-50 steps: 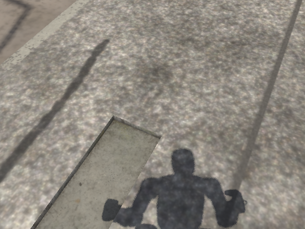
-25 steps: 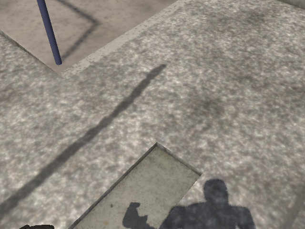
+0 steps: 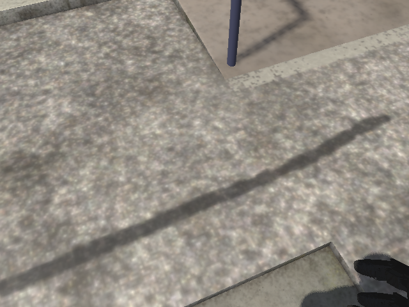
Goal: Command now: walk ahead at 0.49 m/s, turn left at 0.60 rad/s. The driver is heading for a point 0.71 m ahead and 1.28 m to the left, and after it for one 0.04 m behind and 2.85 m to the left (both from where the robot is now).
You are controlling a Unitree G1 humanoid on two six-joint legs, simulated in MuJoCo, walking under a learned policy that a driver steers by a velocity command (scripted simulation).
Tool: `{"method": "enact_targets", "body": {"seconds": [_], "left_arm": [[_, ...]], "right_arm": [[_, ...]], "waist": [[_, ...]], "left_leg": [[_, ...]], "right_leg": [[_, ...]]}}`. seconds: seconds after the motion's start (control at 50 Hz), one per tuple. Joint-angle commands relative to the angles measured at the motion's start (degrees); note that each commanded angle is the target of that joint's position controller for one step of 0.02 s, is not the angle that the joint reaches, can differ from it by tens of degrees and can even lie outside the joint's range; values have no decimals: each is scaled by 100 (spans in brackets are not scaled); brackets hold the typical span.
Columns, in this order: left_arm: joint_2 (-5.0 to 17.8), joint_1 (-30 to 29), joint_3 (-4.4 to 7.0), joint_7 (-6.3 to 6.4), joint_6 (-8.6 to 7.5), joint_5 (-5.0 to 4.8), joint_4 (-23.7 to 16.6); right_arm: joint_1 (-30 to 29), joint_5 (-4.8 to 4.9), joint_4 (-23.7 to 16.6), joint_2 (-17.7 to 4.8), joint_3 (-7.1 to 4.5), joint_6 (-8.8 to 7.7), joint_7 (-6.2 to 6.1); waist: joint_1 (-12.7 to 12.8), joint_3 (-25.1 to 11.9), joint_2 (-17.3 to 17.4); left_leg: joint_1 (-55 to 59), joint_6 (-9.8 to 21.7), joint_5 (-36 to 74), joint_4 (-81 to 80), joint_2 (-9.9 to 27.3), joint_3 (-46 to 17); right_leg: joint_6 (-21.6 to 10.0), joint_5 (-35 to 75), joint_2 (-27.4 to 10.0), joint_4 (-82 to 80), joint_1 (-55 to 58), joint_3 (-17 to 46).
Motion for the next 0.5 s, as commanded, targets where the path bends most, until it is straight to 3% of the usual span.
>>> {"method": "enact_targets", "body": {"seconds": [0.02,0.04,0.06,0.08,0.1,0.14,0.16,0.2,0.24,0.26,0.28,0.3,0.32,0.36,0.38,0.42,0.44,0.46,0.48,0.5], "left_arm": [[898,-77,153,58,-50,-13,-631],[350,-53,-52,9,-214,61,-976],[676,-382,-42,-50,-347,0,-1128],[723,-825,-50,-71,-440,-24,-1295],[676,-1045,-67,-62,-503,16,-1378],[687,-1164,-41,-52,-492,153,-1308],[643,-1079,-59,-74,-466,190,-1305],[497,-1131,-111,-115,-419,275,-1310],[389,-1507,-156,-167,-475,336,-1419],[416,-1802,-161,-195,-523,328,-1492],[297,-2117,-211,-225,-578,354,-1560],[164,-2289,-250,-275,-623,394,-1567],[141,-2376,-237,-315,-632,369,-1582],[303,-2407,-166,-295,-561,229,-1689],[415,-2335,-121,-248,-512,212,-1680],[503,-1713,-26,-150,-472,219,-1546],[605,-1570,34,-137,-490,304,-1520],[744,-946,148,-116,-432,343,-1413],[769,-181,226,-142,-326,242,-1192],[593,-236,203,-125,-248,180,-1279]], "right_arm": [[2069,-17,199,-1145,-583,7,-139],[2090,-54,201,-1478,-575,-79,-158],[2181,-88,144,-1298,-510,-103,-135],[1951,-60,175,-1225,-469,-123,-145],[1631,-14,198,-1149,-444,-152,-140],[1117,-91,133,-852,-327,-232,-177],[1066,-114,168,-890,-336,-261,-205],[1145,-46,333,-836,-315,-297,-269],[1311,-14,475,-866,-313,-320,-405],[1361,4,522,-882,-310,-320,-475],[1378,45,585,-842,-301,-271,-530],[1443,11,631,-794,-295,-222,-541],[1610,-24,707,-854,-315,-200,-546],[1759,48,831,-897,-369,-199,-562],[1843,51,862,-871,-377,-177,-549],[1803,69,883,-774,-395,-104,-529],[2145,92,926,-495,-316,-92,-453],[2449,216,964,-287,-211,-73,-382],[2381,261,817,-349,-134,-20,-428],[2286,215,863,-797,-233,67,-476]], "waist": [[-1415,-1287,58],[-1132,-1964,1568],[-1320,-2589,1119],[-1236,-1947,691],[-973,-1288,112],[-669,-683,-22],[-566,-615,138],[-506,-448,84],[-596,-273,58],[-664,-130,112],[-760,46,160],[-908,33,175],[-972,-34,220],[-869,79,445],[-799,39,429],[-432,-151,463],[-455,-528,-107],[-196,-1412,-944],[64,-2430,-1737],[87,-2429,-1126]], "left_leg": [[4601,931,-1472,-570,-97,-592],[5977,1688,-1213,-688,1378,-3253],[5847,1699,-1405,-994,1498,-3677],[5151,1503,-1296,-1167,1372,-3286],[4336,1424,-1041,-1337,1214,-3029],[3255,1386,-108,-1683,970,-2671],[3009,1491,162,-1797,1003,-2750],[2621,1530,631,-1899,1002,-2528],[2333,1449,862,-1948,893,-2273],[2144,1333,549,-1991,671,-2074],[1683,1132,-170,-2018,328,-1740],[1221,946,-777,-2012,153,-1625],[1018,838,-1233,-2077,221,-1799],[1259,679,-1860,-1893,369,-2224],[1452,667,-1900,-1733,445,-2380],[1763,430,-1613,-1075,497,-2461],[1582,230,-1372,-290,173,-2287],[361,-149,-1438,1288,-143,-1830],[-352,-327,-3829,3004,-272,-1340],[-392,-407,-3723,3669,68,-1333]], "right_leg": [[-272,5030,-258,3752,-3145,106],[-109,354,588,5836,-4843,755],[-248,10,438,6041,-4797,1776],[-418,199,214,5620,-4807,1915],[-484,498,54,5066,-4791,1861],[-459,956,-102,4391,-4440,1854],[-382,1086,-88,4149,-4361,1869],[-232,1188,-117,3604,-4341,1765],[-128,1985,-80,3059,-4477,1717],[-124,2683,10,2442,-4475,1658],[-149,3568,172,1431,-4042,1532],[-187,4524,405,812,-3322,1419],[-208,5044,557,611,-2797,1438],[-231,4886,463,231,-2601,1846],[-212,4524,489,199,-2547,1801],[-324,3875,319,158,-2031,1889],[-517,3772,137,183,-1150,1858],[-1089,3532,-807,355,745,2871],[-1475,1825,-1744,-102,1637,4504],[-1387,1109,-1718,-136,1257,4496]]}}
